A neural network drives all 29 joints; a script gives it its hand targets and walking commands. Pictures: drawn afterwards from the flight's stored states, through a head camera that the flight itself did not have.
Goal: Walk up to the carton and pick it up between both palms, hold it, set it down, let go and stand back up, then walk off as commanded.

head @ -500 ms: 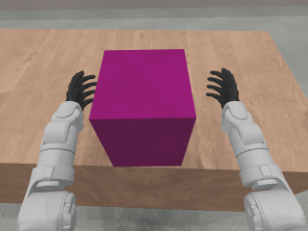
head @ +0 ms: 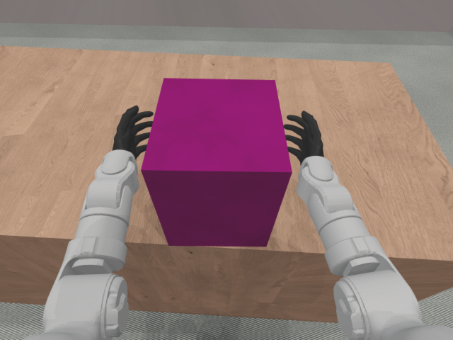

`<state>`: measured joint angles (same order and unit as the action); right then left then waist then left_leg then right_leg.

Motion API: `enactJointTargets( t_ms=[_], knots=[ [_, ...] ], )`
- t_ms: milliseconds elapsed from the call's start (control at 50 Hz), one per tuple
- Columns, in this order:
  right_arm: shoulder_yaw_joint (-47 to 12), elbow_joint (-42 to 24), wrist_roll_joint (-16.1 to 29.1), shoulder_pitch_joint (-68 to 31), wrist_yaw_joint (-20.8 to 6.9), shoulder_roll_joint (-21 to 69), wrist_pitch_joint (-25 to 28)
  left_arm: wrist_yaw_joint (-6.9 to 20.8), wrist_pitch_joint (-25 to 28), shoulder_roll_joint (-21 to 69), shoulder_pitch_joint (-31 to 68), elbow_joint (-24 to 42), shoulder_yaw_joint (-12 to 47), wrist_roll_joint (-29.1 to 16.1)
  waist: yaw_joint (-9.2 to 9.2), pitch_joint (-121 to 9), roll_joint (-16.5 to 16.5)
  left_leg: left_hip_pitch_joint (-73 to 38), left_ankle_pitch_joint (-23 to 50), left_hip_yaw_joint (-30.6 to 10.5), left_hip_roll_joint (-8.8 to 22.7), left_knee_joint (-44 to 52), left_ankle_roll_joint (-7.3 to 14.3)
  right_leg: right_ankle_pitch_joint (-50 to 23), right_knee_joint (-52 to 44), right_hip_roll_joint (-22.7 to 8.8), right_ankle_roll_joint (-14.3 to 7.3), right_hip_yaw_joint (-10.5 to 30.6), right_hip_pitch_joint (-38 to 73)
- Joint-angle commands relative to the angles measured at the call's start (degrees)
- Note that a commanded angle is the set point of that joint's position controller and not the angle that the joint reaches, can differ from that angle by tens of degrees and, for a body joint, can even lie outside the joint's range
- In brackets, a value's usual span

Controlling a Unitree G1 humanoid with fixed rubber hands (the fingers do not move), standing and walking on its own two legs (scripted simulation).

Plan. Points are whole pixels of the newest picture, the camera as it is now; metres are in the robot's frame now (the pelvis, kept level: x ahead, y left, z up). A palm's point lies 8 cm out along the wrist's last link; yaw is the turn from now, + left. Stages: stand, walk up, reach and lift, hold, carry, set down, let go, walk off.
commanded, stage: reach and lift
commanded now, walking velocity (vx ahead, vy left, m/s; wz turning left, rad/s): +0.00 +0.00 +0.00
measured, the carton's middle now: (218, 168) +0.41 +0.03 +0.06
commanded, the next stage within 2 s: none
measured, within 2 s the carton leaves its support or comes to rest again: leaves its support in 1.78 s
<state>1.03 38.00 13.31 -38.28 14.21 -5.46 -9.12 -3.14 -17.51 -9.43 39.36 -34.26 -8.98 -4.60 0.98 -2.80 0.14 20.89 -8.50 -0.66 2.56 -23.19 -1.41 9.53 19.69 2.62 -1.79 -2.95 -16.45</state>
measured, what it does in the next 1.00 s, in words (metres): stands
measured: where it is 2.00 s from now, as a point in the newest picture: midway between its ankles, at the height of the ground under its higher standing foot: outside the picture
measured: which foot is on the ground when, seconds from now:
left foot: down 0.00-1.00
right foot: down 0.00-1.00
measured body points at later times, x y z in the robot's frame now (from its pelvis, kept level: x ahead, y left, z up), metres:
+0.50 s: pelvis +0.00 +0.01 +0.00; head +0.04 +0.03 +0.45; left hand +0.41 +0.18 +0.09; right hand +0.42 -0.12 +0.10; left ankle +0.03 +0.13 -0.74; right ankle +0.00 -0.09 -0.74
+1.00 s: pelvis +0.00 +0.00 +0.00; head +0.02 +0.02 +0.45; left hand +0.41 +0.17 +0.10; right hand +0.42 -0.12 +0.10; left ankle +0.03 +0.13 -0.74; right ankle +0.00 -0.09 -0.74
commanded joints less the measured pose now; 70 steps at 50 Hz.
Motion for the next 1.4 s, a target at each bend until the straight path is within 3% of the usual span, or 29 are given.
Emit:
enactJointTargets(
  t_ms=[0, 40, 80, 120, 180, 200, 220, 300, 340, 400, 480, 600, 620, 660, 700, 720, 780, 820, 840, 880, 900, 920, 940, 980, 1000, 1060, 1200, 1280, 1380],
  knots=[
    [1.9, -12.22, -1.53, -29.71, 0.19, -3.77, 4.1, -0.43, 4.25, -0.86, 25.93, 11.31, -0.58, 1.6, -0.05, -33.66, -0.62, -19.63, 20.75, 0.98, -2.26, -1.85, -0.1, -19.74, -1.34, -0.28, 5.84, 1.22, 8.47],
    [3.55, -12.83, -2.22, -30.22, -0.34, -4.34, 4.86, -1.6, 3.97, 0.69, 27.51, 14.41, 0.02, 2.87, -0.56, -35.02, 2.55, -23.5, 20.83, 0.78, -1.63, -1.79, -0.82, -14.0, -2.29, 0.38, 4.37, 0.33, 5.03],
    [3.63, -10.77, -3.34, -31.49, -0.69, -2.84, 4.13, -2.71, 4.13, 0.41, 29.08, 12.82, -0.51, 3.2, 0.31, -32.44, 1.79, -23.36, 18.6, 1.49, -1.42, -1.57, -0.15, -8.96, -3.4, -0.02, 3.84, 0.6, 2.66],
    [5.66, -9.88, -5.08, -31.04, -0.89, -4.15, 4.16, -4.17, 3.29, 0.58, 29.34, 13.2, -0.26, 4.02, -0.77, -35.06, 1.99, -24.99, 18.03, 1.22, -1.15, -2.22, -0.96, -8.04, -3.44, 0.88, 3.79, -0.17, 0.25],
    [4.35, -13.8, -4.1, -31.64, -0.36, -3.42, 4.94, -5.01, 2.83, 1.22, 28.84, 16.27, 0.67, 3.66, 0.25, -39.59, 3.12, -26.08, 19.71, 1.47, -1.1, -3.45, -1.17, -10.73, -2.74, 0.53, 3.67, 0.28, 1.46],
    [5.35, -12.83, -4.4, -32.27, -0.2, -4.2, 4.99, -5.19, 1.9, 1.06, 29.98, 14.7, 1.37, 3.55, -1.2, -38.9, 3.86, -26.36, 18.64, 1.4, -1.17, -3.39, -1.21, -9.04, -3.11, 0.92, 3.85, -0.05, 1.57],
    [4.38, -12.38, -3.98, -33.68, -0.36, -3.38, 4.49, -5.28, 2.09, 1.35, 29.75, 14.24, 0.85, 3.82, 0.66, -38.27, 3.95, -25.84, 17.94, 1.36, -1.06, -2.85, -0.97, -8.22, -2.75, 0.84, 3.47, 0.13, 1.49],
    [5.01, -10.92, -4.49, -30.76, 0.19, -3.52, 4.72, -5.61, 2.48, 2.9, 28.47, 17.28, 3.22, 3.51, -1.52, -39.79, 4.58, -28.48, 23.17, 1.0, -0.55, -4.61, -2.24, -11.73, -2.13, 0.73, 3.46, -0.77, -0.35],
    [4.68, -11.55, -3.61, -32.27, 0.06, -3.2, 5.06, -5.88, 2.69, 3.11, 30.23, 18.82, 3.03, 2.31, -1.09, -41.92, 5.28, -29.08, 24.97, 1.08, -0.56, -5.36, -2.47, -11.62, -2.07, 1.05, 3.29, -0.77, -1.0],
    [4.34, -11.17, -3.18, -32.62, 0.44, -3.45, 4.84, -5.83, 2.5, 3.1, 30.33, 18.34, 4.11, 2.24, -1.62, -40.86, 5.21, -28.4, 26.42, 0.28, -0.52, -6.61, -2.28, -14.06, -1.7, 0.93, 3.34, -0.59, -0.74],
    [2.42, -9.1, -2.65, -30.97, 0.31, -2.12, 4.09, -4.81, 1.71, 5.43, 27.16, 15.08, 3.35, 3.69, 0.1, -34.6, 3.67, -26.79, 23.06, 0.35, -0.44, -5.07, -1.57, -11.5, -2.21, 0.35, 3.64, -0.22, 0.4],
    [4.61, -8.49, -5.11, -33.73, -0.38, 0.15, 4.44, -4.31, 3.66, 7.32, 31.42, 14.93, 3.62, 3.33, -1.55, -35.77, 3.9, -25.68, 21.28, 0.65, -1.02, -3.96, -1.52, -11.29, -2.15, 0.09, 3.13, -0.32, 1.76],
    [2.41, -10.94, -3.97, -31.75, 0.12, 1.24, 4.69, -4.37, 3.71, 6.88, 26.7, 16.68, 3.51, 3.01, -1.1, -36.84, 1.05, -24.27, 22.63, 1.14, -1.32, -4.36, -1.23, -15.28, -1.76, 0.13, 3.84, 0.03, 3.86],
    [3.67, -10.25, -6.38, -34.65, -0.66, 2.83, 5.13, -3.0, 5.27, 8.99, 32.16, 16.92, 3.17, 3.65, -1.78, -39.47, 2.12, -25.2, 22.89, 0.74, -1.26, -3.62, -1.39, -16.38, -1.49, -0.06, 3.93, 0.1, 4.59],
    [3.56, -10.58, -7.06, -32.2, -0.54, 3.09, 5.06, -2.74, 5.14, 7.86, 27.81, 14.26, 1.65, 4.81, -0.39, -36.95, -0.37, -22.85, 21.78, 1.55, -1.71, -3.01, -0.29, -18.06, -1.23, -0.5, 4.4, 0.64, 5.98],
    [4.98, -9.38, -8.03, -34.03, -0.96, 3.79, 5.42, -2.45, 5.56, 8.79, 30.52, 13.42, 1.53, 6.31, -1.13, -35.47, 1.53, -23.3, 20.08, 1.02, -1.49, -2.53, -0.61, -15.06, -1.55, -0.76, 4.28, 0.24, 5.07],
    [3.31, -10.08, -10.75, -31.73, -2.31, 9.29, 5.96, 0.4, 7.34, 11.75, 28.84, 10.98, 1.93, 7.49, -0.98, -35.69, -1.09, -20.8, 17.13, 1.74, -2.42, -0.98, 0.3, -17.46, -1.64, -1.79, 5.06, 1.16, 10.5],
    [4.16, -8.61, -12.45, -30.69, -3.67, 12.55, 7.04, 1.3, 7.79, 15.43, 28.95, 12.29, 3.31, 8.95, -1.82, -38.68, 1.58, -22.99, 19.95, 2.26, -2.19, -1.28, -0.62, -19.57, -1.14, -1.41, 4.88, 0.35, 11.27],
    [3.75, -6.29, -14.31, -29.47, -4.6, 14.62, 7.1, 1.82, 8.12, 17.46, 28.65, 10.79, 1.97, 11.8, -1.04, -36.57, 1.43, -23.97, 21.22, 2.22, -2.29, -0.83, -0.35, -17.84, -1.97, -1.16, 4.58, 0.49, 10.39],
    [3.51, -7.24, -18.81, -32.47, -7.2, 24.99, 7.75, 4.91, 9.26, 26.2, 33.25, 10.2, 4.85, 13.06, -2.34, -37.18, -0.2, -24.95, 20.42, 2.49, -2.31, -0.37, -0.25, -17.85, -1.67, -1.46, 5.08, -0.08, 11.95],
    [1.36, -7.14, -20.27, -33.57, -9.3, 32.56, 8.79, 6.74, 9.28, 32.8, 35.67, 10.73, 7.4, 14.31, -2.7, -37.35, 1.97, -26.74, 22.4, 2.53, -2.36, -0.72, -0.67, -19.43, -1.64, -1.52, 4.88, -0.2, 12.5],
    [-1.87, -8.64, -21.98, -34.13, -11.87, 41.09, 9.44, 9.21, 9.46, 41.11, 33.7, 9.62, 8.63, 15.84, -1.36, -37.04, 1.28, -27.63, 24.67, 2.81, -2.17, 0.1, -0.53, -21.0, -1.65, -1.33, 4.99, -0.73, 14.18],
    [-2.58, -7.5, -22.26, -35.35, -12.88, 43.14, 10.36, 10.17, 9.98, 43.66, 35.78, 9.09, 12.67, 14.16, -2.78, -39.93, 2.88, -27.9, 24.76, 3.14, -2.56, -0.05, -1.3, -21.13, -1.64, -1.34, 4.79, -1.09, 13.95],
    [-3.84, -6.43, -23.42, -33.46, -14.13, 41.85, 11.36, 11.08, 10.31, 41.31, 32.31, 5.61, 9.82, 17.64, -0.8, -36.81, 2.29, -24.89, 25.21, 3.97, -3.25, 0.31, -1.15, -28.15, -0.33, -1.96, 5.32, -0.48, 18.1],
    [-2.62, -4.67, -24.26, -31.73, -14.46, 41.75, 11.65, 11.18, 10.71, 41.9, 33.01, 5.41, 10.86, 17.28, -3.19, -35.0, 2.15, -24.28, 23.45, 3.52, -3.14, 1.46, -0.98, -26.71, -0.32, -1.89, 5.5, -0.87, 17.83],
    [-2.93, -2.66, -25.56, -30.24, -15.01, 41.0, 12.92, 11.94, 11.0, 41.98, 30.36, 3.48, 10.11, 18.89, -1.97, -28.92, 1.4, -22.5, 23.01, 4.54, -2.9, 2.3, -1.05, -29.7, 0.0, -2.22, 5.78, -0.74, 21.91],
    [0.5, 0.72, -25.47, -31.36, -15.4, 40.33, 15.16, 11.8, 10.77, 44.57, 31.73, 3.06, 10.29, 18.45, -3.58, -19.95, 2.48, -25.64, 22.29, 4.31, -2.18, 4.16, -1.72, -19.33, -2.82, -0.94, 4.28, -2.54, 18.05],
    [0.7, 1.27, -23.9, -34.42, -16.16, 39.34, 15.64, 11.02, 10.22, 45.07, 33.46, 2.06, 10.14, 18.89, -2.84, -19.71, 2.78, -27.02, 21.3, 4.5, -2.09, 4.46, -1.87, -15.09, -4.93, -0.39, 3.04, -2.2, 15.98],
    [0.29, 1.45, -25.54, -32.8, -16.86, 39.98, 15.34, 10.16, 10.54, 43.97, 31.94, 1.36, 6.19, 21.24, -0.53, -20.66, -0.95, -23.69, 13.19, 5.99, -2.75, 6.77, 0.16, -10.28, -5.73, -1.21, 3.34, -1.94, 16.91]
  ],
)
